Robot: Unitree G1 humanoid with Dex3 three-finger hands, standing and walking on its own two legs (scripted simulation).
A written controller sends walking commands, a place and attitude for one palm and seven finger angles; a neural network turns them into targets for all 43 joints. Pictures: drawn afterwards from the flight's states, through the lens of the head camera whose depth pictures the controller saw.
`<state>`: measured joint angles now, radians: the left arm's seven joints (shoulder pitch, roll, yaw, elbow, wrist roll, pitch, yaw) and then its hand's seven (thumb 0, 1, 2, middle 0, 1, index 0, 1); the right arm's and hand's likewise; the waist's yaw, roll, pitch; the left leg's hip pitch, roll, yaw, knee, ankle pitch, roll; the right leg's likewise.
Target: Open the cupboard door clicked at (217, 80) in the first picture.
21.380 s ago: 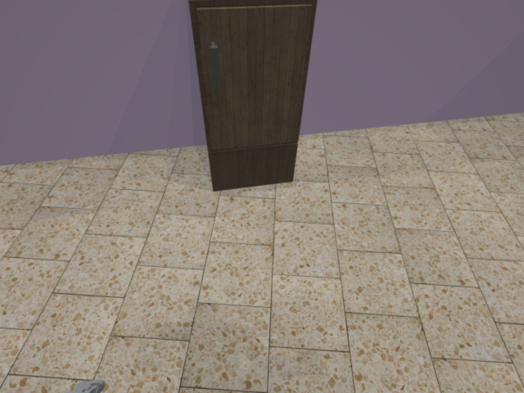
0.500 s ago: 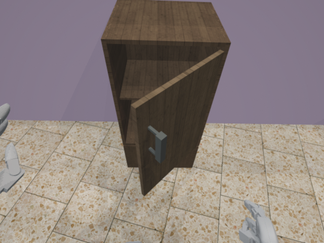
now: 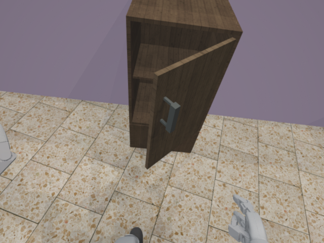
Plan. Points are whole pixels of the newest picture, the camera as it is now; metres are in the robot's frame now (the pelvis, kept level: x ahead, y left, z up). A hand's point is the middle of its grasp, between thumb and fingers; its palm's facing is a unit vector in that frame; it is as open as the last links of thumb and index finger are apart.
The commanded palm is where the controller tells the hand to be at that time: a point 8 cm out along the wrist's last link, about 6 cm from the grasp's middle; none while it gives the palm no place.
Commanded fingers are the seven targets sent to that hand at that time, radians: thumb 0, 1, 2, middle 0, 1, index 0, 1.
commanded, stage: stop stepping back and stand still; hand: left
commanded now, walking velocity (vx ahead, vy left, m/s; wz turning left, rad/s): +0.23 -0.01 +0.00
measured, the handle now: (168, 114) +0.53 +0.01 -0.04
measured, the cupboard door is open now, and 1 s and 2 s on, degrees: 45 45 45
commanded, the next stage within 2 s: let the arm hang, fingers relaxed in 0.82 s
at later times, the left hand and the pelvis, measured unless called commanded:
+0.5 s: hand (29, 219) +0.13 +0.21 +0.17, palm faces +0.25 -0.85 -0.46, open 7.5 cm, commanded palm +0.06 +0.27 +0.18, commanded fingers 0.00 0.90 0.90 -0.20 -0.30 -0.20 -0.30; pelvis -0.11 -0.01 +0.00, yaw -7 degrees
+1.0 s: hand out of the picture +0.09 +0.21 +0.08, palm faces +0.19 -0.85 -0.49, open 7.4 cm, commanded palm none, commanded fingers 0.00 0.90 0.90 -0.20 -0.30 -0.20 -0.30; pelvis -0.14 -0.02 +0.00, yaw -2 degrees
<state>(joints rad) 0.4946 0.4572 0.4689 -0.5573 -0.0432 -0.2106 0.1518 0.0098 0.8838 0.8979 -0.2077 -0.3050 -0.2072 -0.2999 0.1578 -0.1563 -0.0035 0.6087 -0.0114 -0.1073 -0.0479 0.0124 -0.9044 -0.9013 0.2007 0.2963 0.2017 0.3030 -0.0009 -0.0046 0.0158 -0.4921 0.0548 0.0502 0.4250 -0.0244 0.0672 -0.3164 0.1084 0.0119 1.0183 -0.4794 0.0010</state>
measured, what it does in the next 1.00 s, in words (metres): walks backwards: right foot, then left foot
